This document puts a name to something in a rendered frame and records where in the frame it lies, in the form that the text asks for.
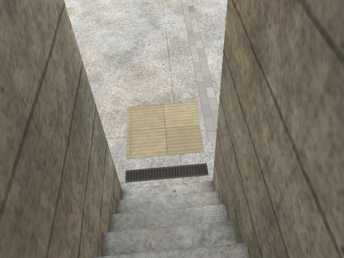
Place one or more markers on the stairs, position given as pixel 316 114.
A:
pixel 172 221

